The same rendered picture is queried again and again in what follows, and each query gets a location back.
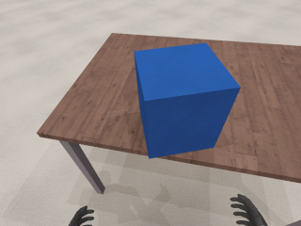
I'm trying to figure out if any robot left hand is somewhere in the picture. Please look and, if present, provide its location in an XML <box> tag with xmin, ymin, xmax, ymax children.
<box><xmin>69</xmin><ymin>206</ymin><xmax>94</xmax><ymax>226</ymax></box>

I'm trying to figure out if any carton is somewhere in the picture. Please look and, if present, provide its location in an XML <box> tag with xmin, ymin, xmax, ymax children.
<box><xmin>134</xmin><ymin>42</ymin><xmax>241</xmax><ymax>159</ymax></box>

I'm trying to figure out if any robot right hand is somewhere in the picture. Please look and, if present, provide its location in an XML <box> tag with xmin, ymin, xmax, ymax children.
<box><xmin>230</xmin><ymin>194</ymin><xmax>268</xmax><ymax>226</ymax></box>

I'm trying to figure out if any table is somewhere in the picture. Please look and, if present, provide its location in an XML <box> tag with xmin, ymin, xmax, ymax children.
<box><xmin>37</xmin><ymin>33</ymin><xmax>301</xmax><ymax>226</ymax></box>

